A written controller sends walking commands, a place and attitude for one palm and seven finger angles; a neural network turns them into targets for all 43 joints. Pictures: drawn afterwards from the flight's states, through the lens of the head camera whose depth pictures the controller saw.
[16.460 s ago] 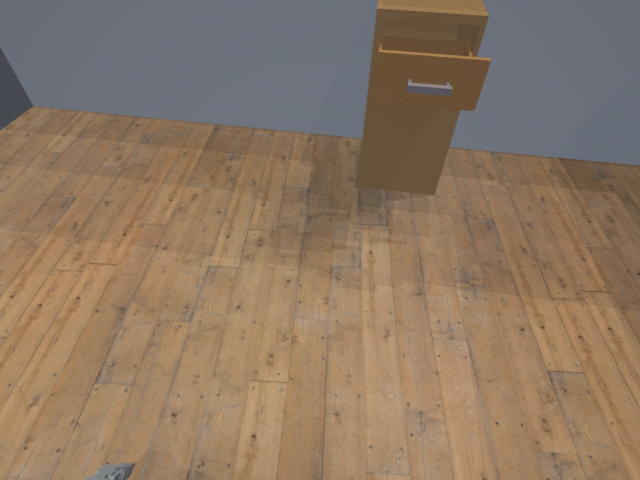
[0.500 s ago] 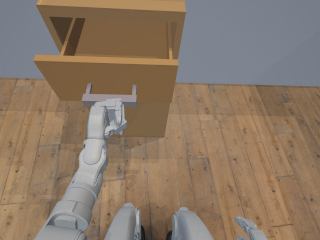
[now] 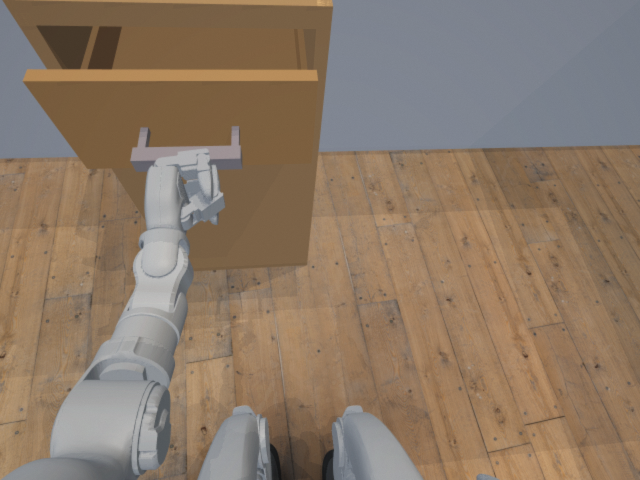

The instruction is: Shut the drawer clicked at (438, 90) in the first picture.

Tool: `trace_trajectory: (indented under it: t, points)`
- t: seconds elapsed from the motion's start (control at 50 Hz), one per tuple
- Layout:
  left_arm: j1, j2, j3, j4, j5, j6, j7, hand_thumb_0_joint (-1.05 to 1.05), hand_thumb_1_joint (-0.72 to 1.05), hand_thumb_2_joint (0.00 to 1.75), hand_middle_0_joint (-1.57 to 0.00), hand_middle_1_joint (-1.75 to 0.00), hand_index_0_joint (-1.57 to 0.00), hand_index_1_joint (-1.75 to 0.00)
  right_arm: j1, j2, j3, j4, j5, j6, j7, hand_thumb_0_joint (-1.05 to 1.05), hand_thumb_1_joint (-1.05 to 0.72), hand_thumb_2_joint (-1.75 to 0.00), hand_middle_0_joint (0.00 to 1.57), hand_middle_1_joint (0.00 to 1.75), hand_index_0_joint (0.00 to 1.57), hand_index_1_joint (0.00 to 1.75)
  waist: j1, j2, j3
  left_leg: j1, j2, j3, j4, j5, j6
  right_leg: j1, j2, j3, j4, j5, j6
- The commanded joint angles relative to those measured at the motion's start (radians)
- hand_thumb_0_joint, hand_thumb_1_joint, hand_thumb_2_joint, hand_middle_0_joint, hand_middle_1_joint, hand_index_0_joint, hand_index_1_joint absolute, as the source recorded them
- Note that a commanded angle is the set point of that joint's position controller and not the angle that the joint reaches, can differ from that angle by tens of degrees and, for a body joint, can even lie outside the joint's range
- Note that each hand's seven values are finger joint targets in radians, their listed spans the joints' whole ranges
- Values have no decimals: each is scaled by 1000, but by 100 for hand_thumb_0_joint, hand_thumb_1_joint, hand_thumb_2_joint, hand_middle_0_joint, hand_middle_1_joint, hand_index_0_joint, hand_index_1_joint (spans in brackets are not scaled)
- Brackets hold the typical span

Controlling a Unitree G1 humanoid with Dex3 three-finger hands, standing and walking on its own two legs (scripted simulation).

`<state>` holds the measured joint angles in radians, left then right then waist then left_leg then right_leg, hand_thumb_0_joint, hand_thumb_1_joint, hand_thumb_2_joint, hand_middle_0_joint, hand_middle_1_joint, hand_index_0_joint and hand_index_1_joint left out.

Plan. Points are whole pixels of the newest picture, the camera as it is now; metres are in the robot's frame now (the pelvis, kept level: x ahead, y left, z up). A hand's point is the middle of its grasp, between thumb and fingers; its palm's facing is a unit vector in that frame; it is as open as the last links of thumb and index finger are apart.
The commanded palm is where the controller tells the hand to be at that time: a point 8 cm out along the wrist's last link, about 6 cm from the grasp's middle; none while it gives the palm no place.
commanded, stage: push the drawer shut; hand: left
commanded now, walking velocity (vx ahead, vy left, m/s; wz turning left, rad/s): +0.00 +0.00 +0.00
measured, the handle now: (189, 146) +0.54 +0.14 +0.04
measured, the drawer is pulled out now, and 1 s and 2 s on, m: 0.09 0.00 0.00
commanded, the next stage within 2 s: pull the fist back off the drawer in 1.10 s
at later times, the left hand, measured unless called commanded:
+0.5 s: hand (216, 158) +0.52 +0.10 +0.03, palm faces +0.01 -1.00 -0.04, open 3.2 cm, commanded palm +0.51 +0.15 +0.04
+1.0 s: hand (213, 137) +0.56 +0.11 +0.03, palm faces +0.01 -1.00 -0.04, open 2.9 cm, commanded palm +0.58 +0.13 +0.04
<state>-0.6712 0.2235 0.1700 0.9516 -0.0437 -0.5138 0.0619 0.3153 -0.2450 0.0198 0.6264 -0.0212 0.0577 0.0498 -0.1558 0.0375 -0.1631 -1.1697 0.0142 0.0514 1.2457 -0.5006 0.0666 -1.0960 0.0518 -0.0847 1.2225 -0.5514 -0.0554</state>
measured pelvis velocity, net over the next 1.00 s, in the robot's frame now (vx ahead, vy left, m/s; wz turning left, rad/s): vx -0.01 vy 0.01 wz -0.03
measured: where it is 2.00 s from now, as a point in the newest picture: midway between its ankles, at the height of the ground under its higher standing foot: outside the picture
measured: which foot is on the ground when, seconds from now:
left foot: down 0.00-1.00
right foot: down 0.00-1.00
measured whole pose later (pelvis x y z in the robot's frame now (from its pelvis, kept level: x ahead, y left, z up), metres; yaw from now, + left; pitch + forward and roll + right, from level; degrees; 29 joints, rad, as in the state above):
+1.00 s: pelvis -0.01 +0.01 -0.02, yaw -1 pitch +31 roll -6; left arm -1.14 0.45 0.31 1.33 0.07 -0.46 0.05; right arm 0.41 -0.25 0.06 0.65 -0.07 0.06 0.08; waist -0.28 0.06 -0.15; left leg -1.39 0.03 0.00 1.35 -0.51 0.08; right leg -1.28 0.07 -0.13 1.28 -0.54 -0.05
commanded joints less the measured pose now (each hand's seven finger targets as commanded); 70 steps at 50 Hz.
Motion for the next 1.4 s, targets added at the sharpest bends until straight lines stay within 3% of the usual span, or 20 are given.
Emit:
trace_trajectory:
  t: [0.0,0.06,0.24,0.32,0.36,0.4,0.42,0.52,0.62,0.68,0.74,0.76,0.8,0.94,1.16,1.24,1.3,1.32,1.36,1.38]
  points:
    - [-496,167,59,-217,-26,-90,17,0,90,90,-140,-160,-140,-160,119,-161,-63,-65,-8,-20,-5,0,-90,-90,20,30,20,30,-25,37,-475,371,-6,-105,-123,262,-31,181,-3,96,-182,291,35]
    - [-533,228,105,-170,-20,-95,14,0,90,90,-140,-160,-140,-160,134,-166,-62,-59,-10,-17,-8,0,-90,-90,20,30,20,30,-32,10,-467,329,-7,-101,-111,253,-26,194,-2,107,-180,295,39]
    - [-723,254,99,-71,10,-107,6,0,90,90,-140,-160,-140,-160,169,-178,-57,-38,-21,-18,-6,0,-90,-90,20,30,20,30,-79,84,-477,357,-2,-126,-96,219,-24,78,5,91,-165,223,34]
    - [-776,307,137,-28,14,-98,8,0,90,90,-140,-160,-140,-160,189,-186,-53,-34,-26,-17,-6,0,-90,-90,20,30,20,30,-90,83,-499,350,1,-138,-88,225,-22,70,8,85,-158,217,32]
    - [-815,277,105,-2,22,-89,8,0,90,90,-140,-160,-140,-160,193,-184,-51,-32,-27,-14,-3,0,-90,-90,20,30,20,30,-107,91,-490,346,3,-142,-83,212,-21,44,10,83,-160,201,34]
    - [-837,301,119,32,30,-78,13,0,90,90,-140,-160,-140,-160,205,-192,-49,-27,-31,-13,-1,0,-90,-90,20,30,20,30,-113,98,-476,339,5,-152,-83,195,-21,21,12,76,-156,181,31]
    - [-878,317,125,10,30,-83,14,0,90,90,-140,-160,-140,-160,208,-196,-49,-26,-32,-15,-1,0,-90,-90,20,30,20,30,-119,128,-499,367,7,-158,-80,209,-21,1,12,75,-148,188,30]
    - [-899,354,153,51,47,-69,21,0,90,90,-140,-160,-140,-160,239,-202,-47,-24,-40,-7,6,0,-90,-90,20,30,20,30,-120,139,-549,384,13,-172,-67,260,-23,-8,17,66,-131,216,27]
    - [-951,361,146,67,62,-52,20,0,90,90,-140,-160,-140,-160,265,-205,-43,-18,-45,3,15,0,-90,-90,20,30,20,30,-138,170,-536,399,19,-187,-65,285,-25,-39,20,58,-126,225,25]
    - [-960,405,171,89,74,-37,25,0,90,90,-140,-160,-140,-160,279,-210,-42,-14,-47,10,17,0,-90,-90,20,30,20,30,-141,155,-528,363,19,-175,-53,286,-22,-24,23,62,-131,229,27]
    - [-1002,425,175,103,88,-29,25,0,90,90,-140,-160,-140,-160,295,-213,-39,-10,-49,13,19,0,-90,-90,20,30,20,30,-154,180,-529,364,23,-182,-45,286,-22,-53,23,58,-124,225,26]
    - [-1006,408,161,122,90,-20,24,0,90,90,-140,-160,-140,-160,299,-213,-37,-8,-49,14,21,0,-90,-90,20,30,20,30,-163,176,-515,363,23,-187,-44,281,-22,-67,24,55,-126,220,26]
    - [-1059,441,178,118,92,-16,27,0,90,90,-140,-160,-140,-160,309,-215,-36,-6,-50,14,17,0,-90,-90,20,30,20,30,-181,151,-500,322,23,-180,-36,250,-15,-58,26,61,-133,202,31]
    - [-1186,432,142,75,100,-25,28,0,90,90,-140,-160,-140,-160,322,-221,-34,12,-54,0,15,0,-90,-90,20,30,20,30,-205,265,-545,436,33,-231,-46,244,-29,-157,25,44,-118,190,24]
    - [-1287,420,85,130,107,7,51,0,90,90,-140,-160,-140,-160,306,-238,-18,25,-55,-40,2,0,-90,-90,20,30,20,30,-266,294,-491,412,41,-283,-85,45,-28,-259,20,39,-119,102,24]
    - [-1290,405,73,139,110,12,51,0,90,90,-140,-160,-140,-160,308,-243,-19,28,-57,-53,3,0,-90,-90,20,30,20,30,-260,315,-515,440,46,-309,-89,34,-35,-284,14,33,-107,104,22]
    - [-1276,433,98,152,104,26,49,0,90,90,-140,-160,-140,-160,308,-245,-15,25,-59,-55,4,0,-90,-90,20,30,20,30,-252,269,-497,376,39,-285,-82,7,-26,-242,17,38,-114,86,21]
    - [-1268,443,105,161,106,25,47,0,90,90,-140,-160,-140,-160,313,-247,-14,23,-59,-58,5,0,-90,-90,20,30,20,30,-244,296,-504,391,39,-292,-86,14,-29,-249,16,37,-109,87,19]
    - [-1258,420,95,161,102,31,43,0,90,90,-140,-160,-140,-160,308,-246,-15,21,-58,-58,9,0,-90,-90,20,30,20,30,-239,286,-502,386,40,-297,-87,2,-30,-249,15,35,-108,86,19]
    - [-1242,447,124,162,98,32,44,0,90,90,-140,-160,-140,-160,310,-247,-15,21,-59,-58,9,0,-90,-90,20,30,20,30,-231,268,-500,369,39,-285,-82,8,-28,-229,16,38,-113,87,19]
